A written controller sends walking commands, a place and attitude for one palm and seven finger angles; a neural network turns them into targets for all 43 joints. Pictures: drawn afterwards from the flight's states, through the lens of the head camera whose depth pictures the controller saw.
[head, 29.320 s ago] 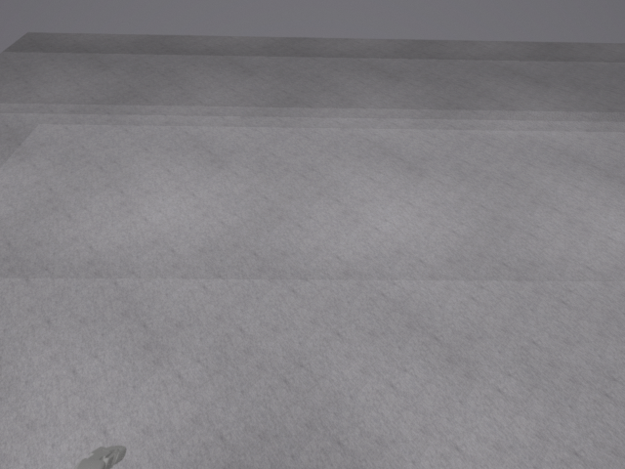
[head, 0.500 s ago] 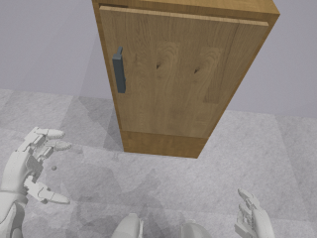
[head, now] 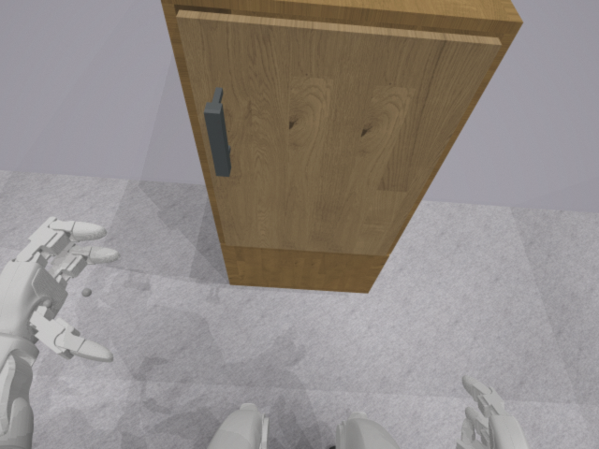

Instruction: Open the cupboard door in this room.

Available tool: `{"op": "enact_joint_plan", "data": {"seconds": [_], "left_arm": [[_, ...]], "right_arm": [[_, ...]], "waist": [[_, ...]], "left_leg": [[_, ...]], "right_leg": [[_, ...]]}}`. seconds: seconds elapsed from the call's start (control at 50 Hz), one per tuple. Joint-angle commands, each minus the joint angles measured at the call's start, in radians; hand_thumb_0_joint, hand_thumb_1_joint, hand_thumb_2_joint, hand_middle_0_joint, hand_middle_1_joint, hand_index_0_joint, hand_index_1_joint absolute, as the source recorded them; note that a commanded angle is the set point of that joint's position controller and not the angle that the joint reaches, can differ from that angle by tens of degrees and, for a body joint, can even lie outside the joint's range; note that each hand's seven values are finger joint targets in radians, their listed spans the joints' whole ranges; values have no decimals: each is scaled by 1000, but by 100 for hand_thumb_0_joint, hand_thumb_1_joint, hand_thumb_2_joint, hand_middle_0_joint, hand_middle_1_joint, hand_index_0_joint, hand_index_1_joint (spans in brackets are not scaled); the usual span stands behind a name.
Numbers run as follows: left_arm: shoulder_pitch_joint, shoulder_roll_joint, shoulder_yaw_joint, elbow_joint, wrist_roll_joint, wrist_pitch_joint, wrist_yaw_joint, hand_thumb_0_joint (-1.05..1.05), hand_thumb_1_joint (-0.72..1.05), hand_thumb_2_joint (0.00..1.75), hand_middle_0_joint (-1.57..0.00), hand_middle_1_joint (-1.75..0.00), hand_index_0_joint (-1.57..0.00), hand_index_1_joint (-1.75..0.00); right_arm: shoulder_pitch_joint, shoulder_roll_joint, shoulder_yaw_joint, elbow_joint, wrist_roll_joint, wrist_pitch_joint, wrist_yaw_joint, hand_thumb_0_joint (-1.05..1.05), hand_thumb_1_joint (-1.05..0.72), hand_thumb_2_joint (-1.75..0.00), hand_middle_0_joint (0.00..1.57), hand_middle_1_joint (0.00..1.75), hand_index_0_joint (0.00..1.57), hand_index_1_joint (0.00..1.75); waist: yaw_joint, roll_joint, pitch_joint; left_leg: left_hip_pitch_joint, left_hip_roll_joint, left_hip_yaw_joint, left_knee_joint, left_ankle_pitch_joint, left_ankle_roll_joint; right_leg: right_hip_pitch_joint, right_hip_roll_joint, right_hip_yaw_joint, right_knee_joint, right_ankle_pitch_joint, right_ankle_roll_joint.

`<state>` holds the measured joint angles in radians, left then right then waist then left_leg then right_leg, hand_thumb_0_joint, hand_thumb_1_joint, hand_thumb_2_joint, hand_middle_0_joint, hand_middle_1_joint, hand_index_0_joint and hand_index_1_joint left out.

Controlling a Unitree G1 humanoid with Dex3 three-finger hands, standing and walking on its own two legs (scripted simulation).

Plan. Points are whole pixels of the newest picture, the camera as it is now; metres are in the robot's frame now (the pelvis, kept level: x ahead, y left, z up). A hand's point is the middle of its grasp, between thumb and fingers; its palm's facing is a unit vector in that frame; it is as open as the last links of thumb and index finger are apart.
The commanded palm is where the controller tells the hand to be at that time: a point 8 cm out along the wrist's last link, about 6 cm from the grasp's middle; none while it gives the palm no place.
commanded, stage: raise the hand with hooked fingers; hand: left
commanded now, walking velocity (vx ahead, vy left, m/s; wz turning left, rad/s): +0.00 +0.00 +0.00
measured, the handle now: (221, 133) +0.57 +0.16 +0.04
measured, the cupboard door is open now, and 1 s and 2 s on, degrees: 0 0 0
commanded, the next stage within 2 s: move the hooked fingers beside the handle in 0.22 s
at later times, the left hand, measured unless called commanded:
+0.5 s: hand (102, 282) +0.30 +0.26 +0.05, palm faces +0.00 -1.00 -0.05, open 14.0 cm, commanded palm +0.29 +0.31 +0.05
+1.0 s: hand (123, 230) +0.38 +0.26 +0.04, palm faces +0.00 -1.00 -0.02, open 14.0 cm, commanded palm +0.36 +0.30 +0.05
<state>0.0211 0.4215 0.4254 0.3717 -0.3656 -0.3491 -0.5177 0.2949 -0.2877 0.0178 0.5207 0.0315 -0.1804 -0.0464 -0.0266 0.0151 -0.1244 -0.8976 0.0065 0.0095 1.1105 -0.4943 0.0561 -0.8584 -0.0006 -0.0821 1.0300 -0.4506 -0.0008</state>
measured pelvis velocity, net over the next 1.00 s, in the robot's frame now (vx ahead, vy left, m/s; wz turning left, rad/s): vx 0.00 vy -0.01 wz -0.02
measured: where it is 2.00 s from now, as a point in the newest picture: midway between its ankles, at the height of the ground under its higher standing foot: outside the picture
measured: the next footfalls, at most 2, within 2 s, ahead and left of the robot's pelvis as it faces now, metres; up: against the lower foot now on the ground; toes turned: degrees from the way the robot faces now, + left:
none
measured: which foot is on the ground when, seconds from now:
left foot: down 0.00-1.00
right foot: down 0.00-1.00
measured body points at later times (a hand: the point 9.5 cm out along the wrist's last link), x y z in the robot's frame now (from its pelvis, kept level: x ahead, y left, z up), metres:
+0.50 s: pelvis +0.00 -0.01 -0.01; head +0.08 +0.01 +0.44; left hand +0.29 +0.31 +0.05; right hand +0.16 -0.26 -0.08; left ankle +0.02 +0.08 -0.66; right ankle +0.03 -0.13 -0.66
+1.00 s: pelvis +0.00 -0.01 -0.01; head +0.11 +0.01 +0.43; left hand +0.37 +0.31 +0.05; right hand +0.10 -0.28 -0.10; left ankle +0.02 +0.08 -0.66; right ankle +0.03 -0.13 -0.66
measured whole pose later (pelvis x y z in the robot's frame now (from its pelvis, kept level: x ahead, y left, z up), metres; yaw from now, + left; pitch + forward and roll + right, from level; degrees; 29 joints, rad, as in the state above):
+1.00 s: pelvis +0.00 -0.01 -0.01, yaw -1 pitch +19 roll -3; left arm -0.33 0.49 0.47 0.70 -0.30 -0.37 -0.51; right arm 0.32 -0.28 0.02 0.58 0.03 -0.10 -0.06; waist -0.07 0.01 -0.13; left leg -0.96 0.03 0.01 1.14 -0.51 0.04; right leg -0.93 0.02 -0.08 1.06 -0.46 -0.02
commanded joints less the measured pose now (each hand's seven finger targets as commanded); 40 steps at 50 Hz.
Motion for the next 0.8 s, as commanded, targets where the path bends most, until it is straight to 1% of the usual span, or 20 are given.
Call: {"op": "enact_joint_plan", "data": {"seconds": [0.0, 0.08, 0.16, 0.18, 0.22, 0.26, 0.3, 0.32, 0.38, 0.4, 0.42, 0.48, 0.52, 0.56, 0.62, 0.66, 0.68, 0.7, 0.76, 0.78], "left_arm": [[-143, 253, 106, -197, -27, -77, 17, 0, -50, 30, -30, -120, -30, -120], [-147, 243, 93, -194, -30, -77, 9, 0, -50, 30, -30, -120, -30, -120], [-165, 250, 87, -204, -28, -74, 4, 0, -50, 30, -30, -120, -30, -120], [-154, 252, 97, -191, -29, -70, 4, 0, -50, 30, -30, -120, -30, -120], [-141, 235, 89, -169, -33, -66, 1, 0, -50, 30, -30, -120, -30, -120], [-158, 242, 86, -172, -30, -64, 0, 0, -50, 30, -30, -120, -30, -120], [-164, 238, 81, -169, -28, -61, -2, 0, -50, 30, -30, -120, -30, -120], [-207, 222, 58, -177, -27, -65, -1, 0, -50, 30, -30, -120, -30, -120], [-282, 244, 66, -150, -14, -68, 11, 0, -50, 30, -30, -120, -30, -120], [-318, 256, 71, -116, -7, -67, 14, 0, -50, 30, -30, -120, -30, -120], [-363, 222, 31, -107, -2, -67, 12, 0, -50, 30, -30, -120, -30, -120], [-394, 274, 61, -86, 12, -59, 15, 0, -50, 30, -30, -120, -30, -120], [-416, 268, 52, -62, 16, -48, 15, 0, -50, 30, -30, -120, -30, -120], [-419, 316, 94, -37, 18, -45, 22, 0, -50, 30, -30, -120, -30, -120], [-451, 326, 110, 30, 23, -41, 28, 0, -50, 30, -30, -120, -30, -120], [-480, 300, 86, 35, 21, -47, 26, 0, -50, 30, -30, -120, -30, -120], [-473, 331, 114, 60, 27, -49, 27, 0, -50, 30, -30, -120, -30, -120], [-482, 316, 97, 67, 28, -51, 23, 0, -50, 30, -30, -120, -30, -120], [-506, 332, 105, 78, 30, -62, 16, 0, -50, 30, -30, -120, -30, -120], [-513, 327, 102, 80, 31, -63, 14, 0, -50, 30, -30, -120, -30, -120]], "right_arm": [[-8, -156, -65, -135, 8, -44, -11, 0, -90, -90, 20, 30, 20, 30], [-8, -156, -63, -129, 10, -43, -17, 0, -90, -90, 20, 30, 20, 30], [-13, -156, -61, -128, 10, -45, -19, 0, -90, -90, 20, 30, 20, 30], [-11, -154, -61, -126, 10, -44, -19, 0, -90, -90, 20, 30, 20, 30], [-14, -153, -60, -129, 12, -42, -21, 0, -90, -90, 20, 30, 20, 30], [-16, -153, -57, -129, 11, -43, -21, 0, -90, -90, 20, 30, 20, 30], [-19, -152, -56, -133, 12, -40, -22, 0, -90, -90, 20, 30, 20, 30], [-22, -152, -55, -129, 13, -42, -23, 0, -90, -90, 20, 30, 20, 30], [-10, -154, -53, -109, 9, -44, -32, 0, -90, -90, 20, 30, 20, 30], [-8, -157, -52, -100, 10, -42, -35, 0, -90, -90, 20, 30, 20, 30], [-12, -154, -51, -98, 12, -42, -37, 0, -90, -90, 20, 30, 20, 30], [-3, -159, -51, -91, 11, -37, -41, 0, -90, -90, 20, 30, 20, 30], [-4, -155, -49, -92, 12, -29, -40, 0, -90, -90, 20, 30, 20, 30], [2, -156, -47, -90, 8, -20, -39, 0, -90, -90, 20, 30, 20, 30], [7, -152, -45, -89, 11, -2, -36, 0, -90, -90, 20, 30, 20, 30], [14, -152, -48, -87, 9, 0, -32, 0, -90, -90, 20, 30, 20, 30], [25, -157, -50, -82, 10, 6, -30, 0, -90, -90, 20, 30, 20, 30], [27, -156, -52, -83, 10, 10, -28, 0, -90, -90, 20, 30, 20, 30], [41, -158, -56, -72, 9, 19, -25, 0, -90, -90, 20, 30, 20, 30], [43, -158, -56, -71, 8, 23, -23, 0, -90, -90, 20, 30, 20, 30]], "waist": [[23, 117, -286], [13, 99, -295], [14, 123, -282], [13, 99, -298], [12, 69, -279], [14, 97, -269], [11, 89, -272], [2, 93, -271], [-9, 86, -285], [-14, 74, -265], [-25, 78, -253], [-10, 88, -315], [-11, 86, -316], [4, 89, -335], [0, 70, -327], [-7, 76, -343], [-3, 62, -352], [-12, 61, -352], [-11, 89, -363], [-14, 79, -380]], "left_leg": [[256, 3, -90, -208, 281, -60], [253, 3, -85, -199, 287, -52], [251, 3, -89, -199, 273, -52], [254, 2, -86, -198, 278, -50], [226, 0, -81, -192, 265, -46], [215, -2, -80, -188, 260, -45], [215, -3, -77, -191, 240, -44], [216, -2, -79, -188, 229, -42], [202, -1, -76, -168, 225, -38], [188, 2, -79, -168, 200, -39], [185, 0, -80, -169, 167, -37], [202, 1, -74, -164, 202, -34], [192, -1, -66, -162, 222, -31], [175, -1, -60, -154, 248, -31], [144, 0, -49, -150, 249, -30], [152, 1, -47, -141, 268, -26], [156, 4, -48, -144, 278, -28], [152, 2, -42, -140, 279, -26], [165, 5, -43, -136, 318, -26], [170, 5, -43, -137, 324, -26]], "right_leg": [[93, 33, 10, -97, 112, -35], [108, 34, 15, -103, 130, -33], [98, 33, 16, -102, 122, -37], [107, 33, 16, -104, 129, -33], [116, 33, 18, -107, 130, -30], [111, 33, 20, -104, 126, -35], [115, 32, 22, -107, 117, -32], [102, 30, 23, -106, 110, -31], [94, 29, 31, -98, 112, -30], [79, 29, 31, -97, 93, -29], [60, 27, 33, -99, 70, -27], [94, 24, 43, -98, 97, -31], [112, 22, 48, -103, 120, -28], [144, 23, 53, -97, 145, -31], [160, 21, 60, -98, 163, -24], [159, 24, 63, -95, 185, -25], [165, 25, 61, -94, 194, -25], [165, 24, 65, -96, 202, -21], [162, 26, 64, -90, 235, -26], [167, 26, 64, -89, 243, -22]]}}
